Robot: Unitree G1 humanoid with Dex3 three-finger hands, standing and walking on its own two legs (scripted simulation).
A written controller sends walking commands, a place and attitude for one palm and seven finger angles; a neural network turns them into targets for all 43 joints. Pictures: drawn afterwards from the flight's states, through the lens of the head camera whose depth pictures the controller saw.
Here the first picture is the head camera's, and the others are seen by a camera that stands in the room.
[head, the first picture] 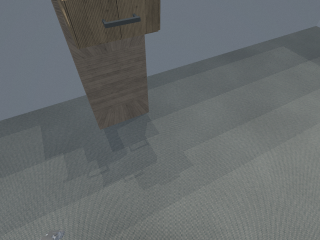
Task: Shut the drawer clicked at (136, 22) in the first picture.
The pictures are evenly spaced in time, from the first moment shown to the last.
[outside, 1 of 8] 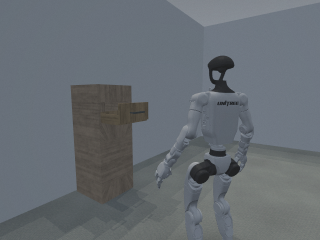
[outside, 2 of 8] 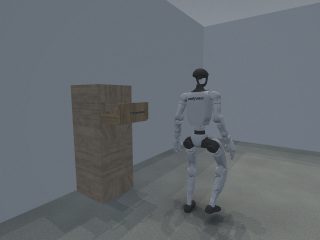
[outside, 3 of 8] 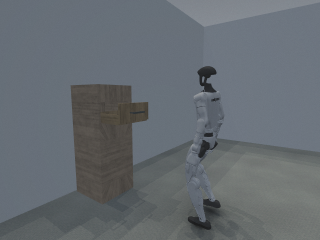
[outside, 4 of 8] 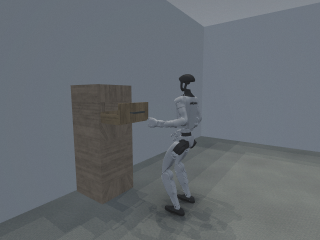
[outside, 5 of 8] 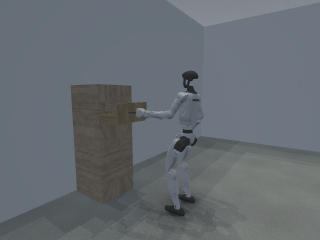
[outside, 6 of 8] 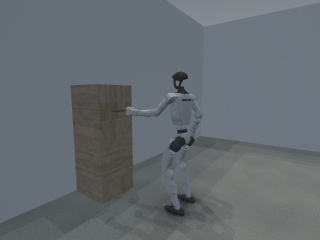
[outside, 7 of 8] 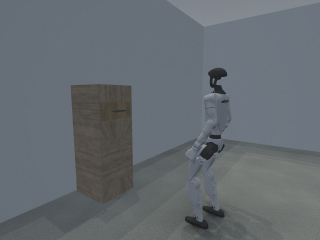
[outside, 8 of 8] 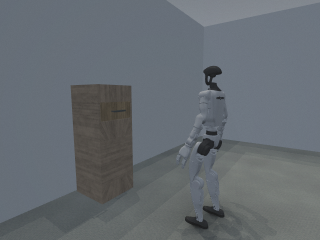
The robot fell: no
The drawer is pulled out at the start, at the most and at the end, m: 0.26 0.26 0.00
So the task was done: yes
